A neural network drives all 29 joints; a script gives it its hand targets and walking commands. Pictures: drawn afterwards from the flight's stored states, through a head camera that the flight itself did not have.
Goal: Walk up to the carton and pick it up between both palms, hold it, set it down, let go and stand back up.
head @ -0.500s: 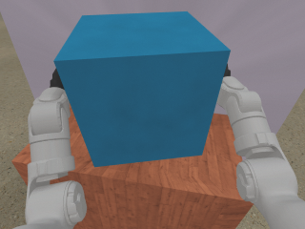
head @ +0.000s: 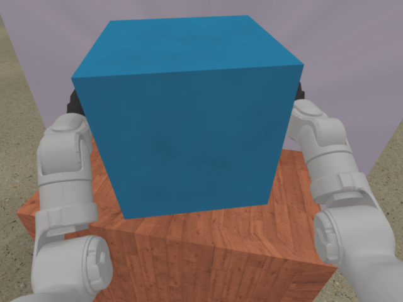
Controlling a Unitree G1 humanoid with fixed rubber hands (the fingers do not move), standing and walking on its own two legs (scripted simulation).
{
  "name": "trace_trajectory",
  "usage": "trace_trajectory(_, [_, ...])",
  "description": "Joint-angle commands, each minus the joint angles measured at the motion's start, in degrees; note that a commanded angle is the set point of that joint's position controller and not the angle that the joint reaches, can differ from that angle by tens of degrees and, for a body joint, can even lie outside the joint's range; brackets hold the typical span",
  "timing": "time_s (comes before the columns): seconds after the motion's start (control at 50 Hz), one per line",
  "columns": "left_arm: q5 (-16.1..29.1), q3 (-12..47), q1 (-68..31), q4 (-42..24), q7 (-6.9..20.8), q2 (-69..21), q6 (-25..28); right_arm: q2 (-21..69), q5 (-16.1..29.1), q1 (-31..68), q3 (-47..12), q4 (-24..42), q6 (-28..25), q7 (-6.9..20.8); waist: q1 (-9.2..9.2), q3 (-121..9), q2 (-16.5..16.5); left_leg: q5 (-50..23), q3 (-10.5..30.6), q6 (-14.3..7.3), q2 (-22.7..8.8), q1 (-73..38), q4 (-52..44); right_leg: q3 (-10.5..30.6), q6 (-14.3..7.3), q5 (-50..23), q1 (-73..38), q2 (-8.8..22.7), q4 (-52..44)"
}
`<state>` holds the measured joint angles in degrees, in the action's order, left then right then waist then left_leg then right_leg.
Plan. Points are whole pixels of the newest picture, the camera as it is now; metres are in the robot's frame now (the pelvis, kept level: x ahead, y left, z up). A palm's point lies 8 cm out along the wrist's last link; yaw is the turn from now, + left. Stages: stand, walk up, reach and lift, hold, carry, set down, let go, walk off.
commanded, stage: hold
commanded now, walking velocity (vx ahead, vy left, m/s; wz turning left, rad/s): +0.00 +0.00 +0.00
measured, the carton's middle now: (189, 112) +0.43 +0.00 +0.23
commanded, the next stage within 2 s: none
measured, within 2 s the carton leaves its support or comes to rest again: neither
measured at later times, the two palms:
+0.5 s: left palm (80, 121) +0.36 +0.20 +0.25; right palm (291, 108) +0.37 -0.19 +0.27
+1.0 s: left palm (79, 120) +0.36 +0.20 +0.25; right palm (291, 107) +0.37 -0.19 +0.27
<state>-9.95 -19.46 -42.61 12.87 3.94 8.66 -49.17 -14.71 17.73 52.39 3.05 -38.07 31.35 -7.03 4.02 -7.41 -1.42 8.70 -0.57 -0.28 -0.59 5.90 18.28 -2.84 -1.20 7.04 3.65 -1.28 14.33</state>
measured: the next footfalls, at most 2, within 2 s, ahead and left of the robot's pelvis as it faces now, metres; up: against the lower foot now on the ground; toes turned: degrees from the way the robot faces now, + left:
none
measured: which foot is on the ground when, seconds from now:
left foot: down 0.00-1.00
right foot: down 0.00-1.00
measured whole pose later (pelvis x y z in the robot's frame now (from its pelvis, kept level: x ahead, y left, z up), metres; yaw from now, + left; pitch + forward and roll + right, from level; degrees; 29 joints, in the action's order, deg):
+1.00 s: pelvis +0.00 +0.00 +0.00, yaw +0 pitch -4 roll -1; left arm -10.3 -19.7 -42.5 12.1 4.1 8.4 -49.4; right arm -14.5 17.4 52.0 3.4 -37.1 31.9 -7.1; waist 4.0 -7.3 -1.3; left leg 8.7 -0.6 -0.3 -0.6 5.8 18.3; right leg -2.7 -1.2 7.1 3.5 -1.3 14.4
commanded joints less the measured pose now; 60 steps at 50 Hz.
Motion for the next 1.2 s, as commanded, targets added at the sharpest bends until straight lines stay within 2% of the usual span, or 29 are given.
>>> trace_trajectory(0.0, [11.4,23.5,-43.9,-11.2,7.9,-26.7,4.5,32.8,8.4,40.5,-15.6,17.7,-0.9,8.6,0.43,-18.5,3.2,-10.2,1.2,1.3,2.0,-1.4,-2.3,3.3,1.4,-10.3,-8.5,-1.3,0.0])
trace_trajectory(0.34, [10.9,23.5,-42.4,-12.6,8.1,-26.4,3.7,32.3,8.4,39.6,-16.0,19.5,-0.4,8.5,0.38,-18.1,3.0,-11.0,1.1,1.5,1.9,-1.7,-2.1,3.1,1.4,-11.0,-8.8,-1.4,0.1])
trace_trajectory(1.18, [11.1,23.5,-43.3,-10.9,8.1,-26.8,4.2,32.7,8.2,40.7,-15.6,18.2,-0.7,8.6,0.31,-18.3,3.0,-9.9,1.2,1.2,1.9,-1.3,-2.4,3.3,1.3,-9.9,-8.3,-1.3,-0.1])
